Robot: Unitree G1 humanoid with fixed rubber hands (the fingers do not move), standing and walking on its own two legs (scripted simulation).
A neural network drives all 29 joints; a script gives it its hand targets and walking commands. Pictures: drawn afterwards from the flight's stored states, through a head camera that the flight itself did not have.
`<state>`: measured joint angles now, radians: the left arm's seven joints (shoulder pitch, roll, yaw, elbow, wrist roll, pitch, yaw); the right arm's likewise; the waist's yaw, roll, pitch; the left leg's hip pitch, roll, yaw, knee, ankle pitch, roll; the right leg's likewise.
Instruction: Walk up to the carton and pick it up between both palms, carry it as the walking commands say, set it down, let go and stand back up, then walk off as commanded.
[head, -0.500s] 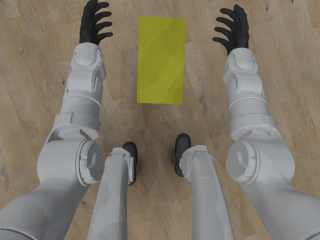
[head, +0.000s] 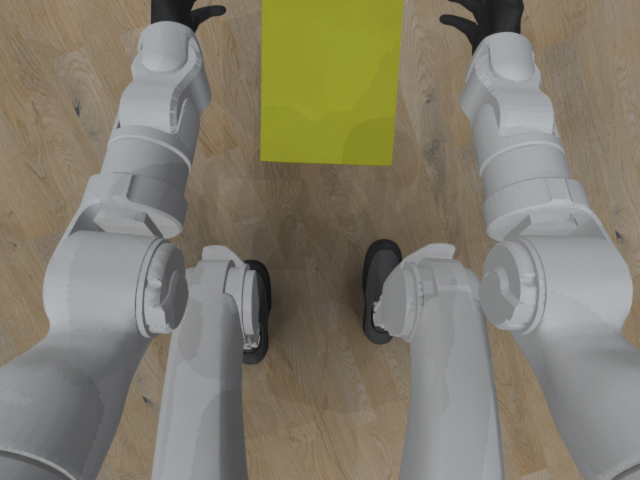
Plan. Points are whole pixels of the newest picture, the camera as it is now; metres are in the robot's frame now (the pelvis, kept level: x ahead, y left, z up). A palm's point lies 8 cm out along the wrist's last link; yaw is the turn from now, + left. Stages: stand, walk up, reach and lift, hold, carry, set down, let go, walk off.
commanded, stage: reach and lift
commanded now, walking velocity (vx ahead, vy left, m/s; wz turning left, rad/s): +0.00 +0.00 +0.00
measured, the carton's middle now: (326, 67) +0.54 -0.02 -0.32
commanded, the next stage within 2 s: none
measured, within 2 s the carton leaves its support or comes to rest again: leaves its support in 1.76 s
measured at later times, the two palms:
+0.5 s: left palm (212, 59) +0.54 +0.13 -0.27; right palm (447, 67) +0.53 -0.17 -0.27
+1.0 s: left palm (221, 55) +0.54 +0.12 -0.25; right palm (437, 61) +0.53 -0.16 -0.26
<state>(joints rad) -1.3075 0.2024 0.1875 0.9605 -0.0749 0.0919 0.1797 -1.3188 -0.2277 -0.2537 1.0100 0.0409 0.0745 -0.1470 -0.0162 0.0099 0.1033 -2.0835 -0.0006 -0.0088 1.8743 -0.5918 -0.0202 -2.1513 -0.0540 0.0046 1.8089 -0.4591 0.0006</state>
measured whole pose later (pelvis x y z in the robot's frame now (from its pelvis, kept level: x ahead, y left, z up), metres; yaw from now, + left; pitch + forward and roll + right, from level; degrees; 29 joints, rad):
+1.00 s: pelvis -0.02 +0.00 -0.08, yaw +1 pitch +36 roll +1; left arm -1.55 0.26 0.08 1.14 -0.16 0.05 0.15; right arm -1.57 -0.29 -0.13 1.22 0.15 0.02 -0.13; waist -0.03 0.01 0.42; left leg -2.18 -0.02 -0.01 2.16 -0.61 -0.03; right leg -2.26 -0.06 0.03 2.09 -0.47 0.01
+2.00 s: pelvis -0.01 -0.01 -0.09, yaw +4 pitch +39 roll +0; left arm -1.41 0.09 0.32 0.90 0.09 0.22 0.17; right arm -1.43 -0.16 -0.34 0.95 -0.06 0.24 -0.10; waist -0.06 0.02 0.27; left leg -2.26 -0.10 -0.06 2.20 -0.62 -0.06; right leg -2.30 0.03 0.07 2.15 -0.54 0.08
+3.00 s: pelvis -0.01 -0.01 -0.01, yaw +4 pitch +42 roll +1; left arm -1.26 -0.07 0.48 0.70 0.28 0.34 0.12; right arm -1.25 0.03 -0.52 0.68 -0.28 0.37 -0.10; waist -0.06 0.03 0.05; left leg -2.07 -0.09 -0.05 1.91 -0.58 -0.05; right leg -2.11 0.03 0.09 1.88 -0.50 0.07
